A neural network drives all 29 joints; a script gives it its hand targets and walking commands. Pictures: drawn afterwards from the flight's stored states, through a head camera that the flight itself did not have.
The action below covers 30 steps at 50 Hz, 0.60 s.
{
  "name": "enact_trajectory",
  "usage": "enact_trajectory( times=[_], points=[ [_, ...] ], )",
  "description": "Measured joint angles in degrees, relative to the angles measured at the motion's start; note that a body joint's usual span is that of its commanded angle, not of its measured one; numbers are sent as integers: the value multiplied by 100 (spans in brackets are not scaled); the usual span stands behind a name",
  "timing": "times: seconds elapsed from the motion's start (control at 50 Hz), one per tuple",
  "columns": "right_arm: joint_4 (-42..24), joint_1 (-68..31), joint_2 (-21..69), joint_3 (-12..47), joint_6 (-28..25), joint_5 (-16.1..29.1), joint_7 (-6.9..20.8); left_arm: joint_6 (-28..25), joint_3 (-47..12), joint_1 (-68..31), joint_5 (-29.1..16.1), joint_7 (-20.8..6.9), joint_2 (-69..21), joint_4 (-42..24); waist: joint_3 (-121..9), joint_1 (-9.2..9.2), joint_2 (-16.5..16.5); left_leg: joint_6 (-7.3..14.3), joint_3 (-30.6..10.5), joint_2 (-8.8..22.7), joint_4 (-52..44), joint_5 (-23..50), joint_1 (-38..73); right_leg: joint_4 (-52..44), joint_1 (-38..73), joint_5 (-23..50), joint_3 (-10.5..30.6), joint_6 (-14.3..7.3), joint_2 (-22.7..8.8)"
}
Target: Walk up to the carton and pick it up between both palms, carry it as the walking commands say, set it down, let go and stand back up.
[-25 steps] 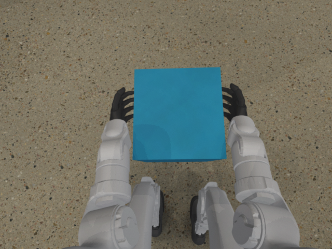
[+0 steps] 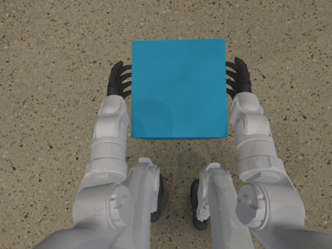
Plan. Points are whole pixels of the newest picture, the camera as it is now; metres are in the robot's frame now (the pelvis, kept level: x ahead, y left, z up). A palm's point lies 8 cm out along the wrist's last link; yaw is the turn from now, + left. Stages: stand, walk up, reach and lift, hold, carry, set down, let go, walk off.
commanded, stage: set down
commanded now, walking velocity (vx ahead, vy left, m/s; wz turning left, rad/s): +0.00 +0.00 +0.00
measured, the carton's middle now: (177, 100) +0.46 +0.03 -0.16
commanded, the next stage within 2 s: none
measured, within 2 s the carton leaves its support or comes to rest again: neither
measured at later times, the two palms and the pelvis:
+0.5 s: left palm (125, 95) +0.47 +0.17 -0.17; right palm (228, 96) +0.48 -0.12 -0.16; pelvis -0.01 +0.00 -0.07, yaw -1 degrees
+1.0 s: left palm (131, 96) +0.50 +0.17 -0.26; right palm (220, 97) +0.51 -0.11 -0.25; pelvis -0.01 +0.00 -0.12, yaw -1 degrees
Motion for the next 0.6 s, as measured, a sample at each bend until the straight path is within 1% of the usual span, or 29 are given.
enact_trajectory(
  times=[0.34,0.6],
  points=[
    [165,-655,-202,18,4,179,-150,28,-64,-743,-88,-5,340,280,368,2,-30,-24,-53,-21,866,-106,-926,845,-916,-99,-41,14,62],
    [269,-1110,-377,74,-23,319,-232,34,-159,-1247,-196,21,570,427,746,-14,-30,8,-29,-56,1449,-161,-1524,1443,-1496,-187,-39,57,61]
  ],
)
